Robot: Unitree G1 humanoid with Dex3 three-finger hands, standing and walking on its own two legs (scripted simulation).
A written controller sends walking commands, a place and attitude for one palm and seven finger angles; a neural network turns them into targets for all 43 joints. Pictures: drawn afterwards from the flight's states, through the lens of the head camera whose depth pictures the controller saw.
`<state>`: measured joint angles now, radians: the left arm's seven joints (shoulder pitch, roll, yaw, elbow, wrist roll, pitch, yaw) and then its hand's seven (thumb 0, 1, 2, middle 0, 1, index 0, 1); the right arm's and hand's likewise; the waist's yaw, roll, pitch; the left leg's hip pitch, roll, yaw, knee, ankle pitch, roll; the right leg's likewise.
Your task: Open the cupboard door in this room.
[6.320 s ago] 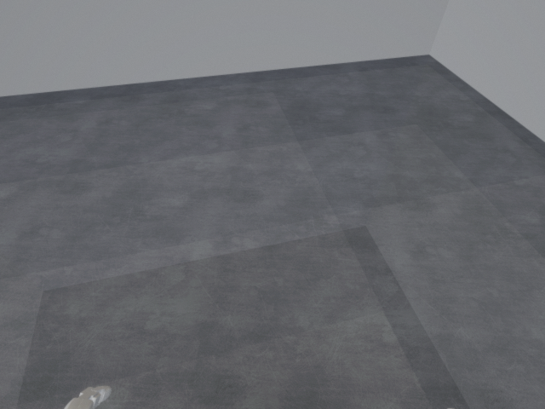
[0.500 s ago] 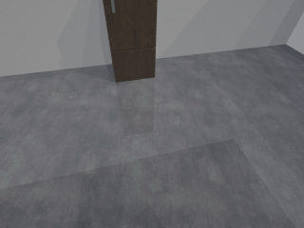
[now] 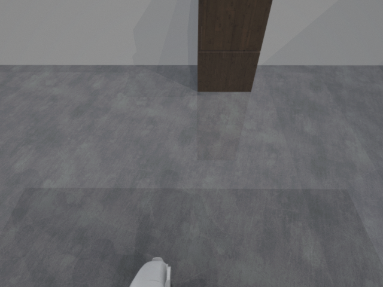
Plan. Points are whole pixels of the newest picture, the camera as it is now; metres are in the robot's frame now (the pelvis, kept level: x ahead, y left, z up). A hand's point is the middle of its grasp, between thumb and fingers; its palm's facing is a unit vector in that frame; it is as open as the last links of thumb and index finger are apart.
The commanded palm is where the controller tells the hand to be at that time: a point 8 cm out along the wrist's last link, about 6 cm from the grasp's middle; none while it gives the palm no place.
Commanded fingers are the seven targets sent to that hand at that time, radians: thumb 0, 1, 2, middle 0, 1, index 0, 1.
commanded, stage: turn or walk to find it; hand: left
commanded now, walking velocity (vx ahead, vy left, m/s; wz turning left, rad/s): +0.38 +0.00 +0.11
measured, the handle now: out of the picture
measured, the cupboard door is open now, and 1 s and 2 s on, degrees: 0 0 0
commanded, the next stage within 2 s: stand and wait in 0.62 s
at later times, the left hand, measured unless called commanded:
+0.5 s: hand (124, 204) +0.34 +0.24 -0.15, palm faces +0.03 -0.98 -0.19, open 7.4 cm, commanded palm none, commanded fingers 0.00 0.90 0.90 -0.20 -0.30 -0.20 -0.30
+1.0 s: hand (149, 177) +0.44 +0.19 -0.16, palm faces +0.03 -0.97 -0.24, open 7.2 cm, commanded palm none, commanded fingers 0.00 0.90 0.90 -0.20 -0.30 -0.20 -0.30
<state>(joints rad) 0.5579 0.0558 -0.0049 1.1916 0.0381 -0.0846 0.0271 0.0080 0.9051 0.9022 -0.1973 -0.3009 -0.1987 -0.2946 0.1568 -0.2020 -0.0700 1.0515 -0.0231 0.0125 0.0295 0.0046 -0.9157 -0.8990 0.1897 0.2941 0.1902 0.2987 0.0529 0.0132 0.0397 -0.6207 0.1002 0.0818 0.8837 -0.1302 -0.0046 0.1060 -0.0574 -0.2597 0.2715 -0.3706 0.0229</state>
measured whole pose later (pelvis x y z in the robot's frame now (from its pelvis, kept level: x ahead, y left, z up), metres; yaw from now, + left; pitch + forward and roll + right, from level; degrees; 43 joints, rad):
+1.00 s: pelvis +0.40 +0.00 +0.00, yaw +1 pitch -1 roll -1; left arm 0.20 0.17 0.03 1.08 0.02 -0.03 0.03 -0.01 0.94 0.90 -0.20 -0.30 -0.20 -0.29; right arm 0.23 -0.17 -0.04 1.08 -0.02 0.00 -0.02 0.00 -0.93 -0.90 0.19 0.29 0.19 0.30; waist -0.01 0.04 0.05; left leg -0.40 0.10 0.05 0.78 -0.32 -0.06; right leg -0.24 -0.02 -0.17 0.45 -0.20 -0.05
